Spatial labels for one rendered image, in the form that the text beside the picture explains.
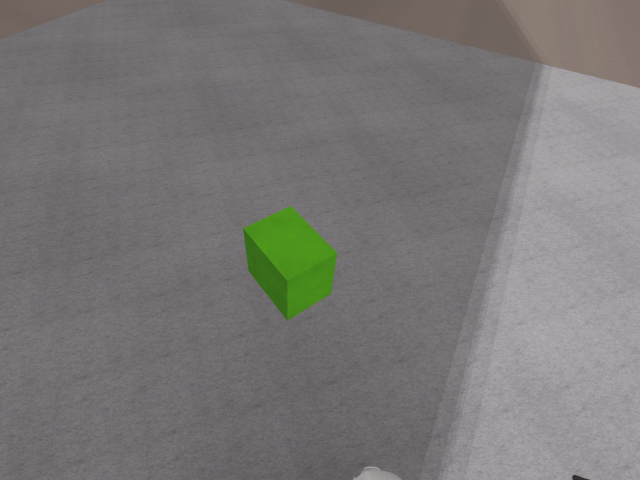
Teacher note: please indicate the carton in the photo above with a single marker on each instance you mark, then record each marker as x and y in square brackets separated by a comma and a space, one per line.
[292, 263]

